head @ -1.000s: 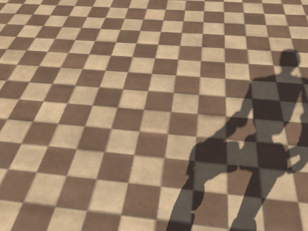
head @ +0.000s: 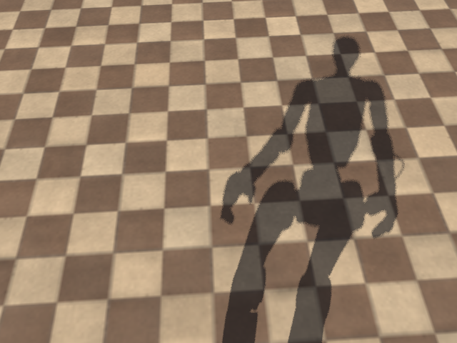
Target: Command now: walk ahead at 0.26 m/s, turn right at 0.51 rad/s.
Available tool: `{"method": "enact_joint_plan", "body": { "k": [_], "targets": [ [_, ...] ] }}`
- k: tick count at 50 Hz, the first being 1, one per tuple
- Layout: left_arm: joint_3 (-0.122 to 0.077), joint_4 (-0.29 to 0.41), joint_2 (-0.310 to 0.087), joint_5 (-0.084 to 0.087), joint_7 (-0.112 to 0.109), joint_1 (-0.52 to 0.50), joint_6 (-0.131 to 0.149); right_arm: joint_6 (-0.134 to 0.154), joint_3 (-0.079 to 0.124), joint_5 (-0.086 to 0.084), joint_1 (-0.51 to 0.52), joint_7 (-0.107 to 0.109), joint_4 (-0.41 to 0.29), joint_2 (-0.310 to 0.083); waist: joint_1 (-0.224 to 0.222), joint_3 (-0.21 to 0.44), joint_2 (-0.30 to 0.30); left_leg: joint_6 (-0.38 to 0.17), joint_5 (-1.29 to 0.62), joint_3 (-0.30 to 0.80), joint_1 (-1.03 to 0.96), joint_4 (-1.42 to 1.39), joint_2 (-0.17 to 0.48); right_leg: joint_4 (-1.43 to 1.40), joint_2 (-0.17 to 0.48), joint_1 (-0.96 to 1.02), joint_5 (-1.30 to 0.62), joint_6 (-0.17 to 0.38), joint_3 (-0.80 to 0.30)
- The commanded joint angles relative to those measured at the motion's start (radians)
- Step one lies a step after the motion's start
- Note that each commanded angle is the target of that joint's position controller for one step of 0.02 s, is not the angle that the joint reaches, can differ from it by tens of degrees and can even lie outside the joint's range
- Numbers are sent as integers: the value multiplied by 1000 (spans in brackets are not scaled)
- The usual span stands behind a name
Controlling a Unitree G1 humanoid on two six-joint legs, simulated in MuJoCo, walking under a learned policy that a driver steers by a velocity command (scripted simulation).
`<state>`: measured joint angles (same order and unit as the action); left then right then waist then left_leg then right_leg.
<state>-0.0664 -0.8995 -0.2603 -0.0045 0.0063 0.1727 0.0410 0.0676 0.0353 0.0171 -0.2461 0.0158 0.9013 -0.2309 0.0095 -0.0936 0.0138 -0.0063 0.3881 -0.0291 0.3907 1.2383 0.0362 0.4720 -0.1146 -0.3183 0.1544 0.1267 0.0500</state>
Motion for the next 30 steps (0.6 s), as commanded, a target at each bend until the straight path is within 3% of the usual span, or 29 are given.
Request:
{"method": "enact_joint_plan", "body": {
  "k": [1, 4, 10, 17, 20, 22, 23, 24, 25, 26, 27, 28, 29, 30],
  "targets": [
    [-20, 30, -101, 9, -9, 70, 10, -31, 24, 23, -78, 1, -58, -94, 26, 120, -9, 32, -22, 53, 116, -59, 40, -152, 280, 174, -773, 162, -269],
    [-32, 34, -152, -1, -8, 96, 10, -57, 21, 18, -57, -1, -81, -83, 30, 150, -30, 58, -83, 32, 125, -150, 25, -141, 243, 153, -848, 147, -241],
    [-35, 42, -159, 0, -22, 176, -22, -78, 22, 8, 108, 7, -153, -115, -34, 156, -74, 64, -188, 51, 215, -288, 21, -107, 228, 234, -739, 74, -315],
    [-46, 63, -179, -17, -35, 205, -51, -70, 15, -9, 189, 18, -200, -141, -65, 117, -91, 34, -85, 92, 216, -430, -28, -22, 258, 332, -747, 99, -455],
    [-51, 82, -192, -16, -33, 160, -60, -60, 14, -18, 151, 24, -203, -155, -42, 111, -106, 12, -55, 107, 91, -571, -54, 15, 238, 306, -697, 76, -518],
    [-52, 107, -196, 1, -30, 72, -60, -48, 16, -10, 54, 31, -186, -162, 28, 114, -104, -8, -177, 106, -129, -811, -61, 79, 166, 205, -576, 7, -519],
    [-43, 131, -166, 16, -29, 57, -55, -39, 27, 3, -10, 41, -179, -206, 48, 165, -20, -42, -345, 199, -306, -904, 64, 203, 108, 108, -405, -48, -460],
    [-24, 149, -85, 20, -30, 142, -53, -47, 38, 0, 31, 51, -207, -294, -20, 207, 217, -145, -779, 468, -465, -901, 338, 420, -52, -87, 249, -103, -265],
    [-45, 124, -168, -15, -37, 217, -71, -67, 35, -21, -17, 40, -196, -269, -22, 279, 235, -278, -983, 579, -421, -865, 436, 602, -84, -122, 581, -115, -169],
    [-53, 103, -189, -30, -36, 207, -81, -75, 21, -20, -1, 35, -205, -215, -35, 215, 115, -282, -931, 492, -371, -870, 399, 718, -31, -143, 516, -125, -177],
    [-55, 94, -185, -29, -26, 165, -91, -79, 10, -18, 49, 34, -215, -170, -38, 146, 55, -246, -802, 363, -299, -886, 318, 745, 1, -147, 433, -138, -171],
    [-54, 98, -175, -19, -14, 147, -100, -85, 6, -6, 99, 35, -230, -159, -53, 115, 71, -199, -658, 275, -264, -909, 250, 736, 23, -149, 371, -152, -161],
    [-51, 108, -169, -13, 0, 133, -107, -84, 9, 2, 111, 38, -231, -171, -51, 102, 127, -184, -642, 219, -250, -916, 211, 735, 29, -155, 328, -166, -147],
    [-46, 106, -161, -5, 9, 132, -110, -83, 12, 9, 105, 36, -230, -179, -43, 108, 144, -181, -659, 174, -247, -913, 186, 741, 22, -148, 301, -177, -129]
  ]
}}
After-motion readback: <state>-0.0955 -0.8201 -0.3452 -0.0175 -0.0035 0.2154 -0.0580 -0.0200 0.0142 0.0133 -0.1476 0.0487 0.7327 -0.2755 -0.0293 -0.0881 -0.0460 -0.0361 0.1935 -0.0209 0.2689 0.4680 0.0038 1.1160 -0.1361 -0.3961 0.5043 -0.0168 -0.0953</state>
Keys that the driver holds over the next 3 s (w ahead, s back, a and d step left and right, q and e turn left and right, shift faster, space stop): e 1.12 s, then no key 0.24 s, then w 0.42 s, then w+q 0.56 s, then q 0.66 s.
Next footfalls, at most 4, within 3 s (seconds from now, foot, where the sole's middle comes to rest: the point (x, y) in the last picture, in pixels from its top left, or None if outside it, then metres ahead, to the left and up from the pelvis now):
0.46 left None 0.25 0.11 -0.77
0.94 right None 0.10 -0.07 -0.77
1.46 left None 0.21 0.08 -0.77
1.90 right None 0.22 -0.25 -0.77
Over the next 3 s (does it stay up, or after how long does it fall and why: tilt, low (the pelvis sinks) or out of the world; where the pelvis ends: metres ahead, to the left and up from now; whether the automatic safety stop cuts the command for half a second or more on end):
stays up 0.52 -0.34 0.01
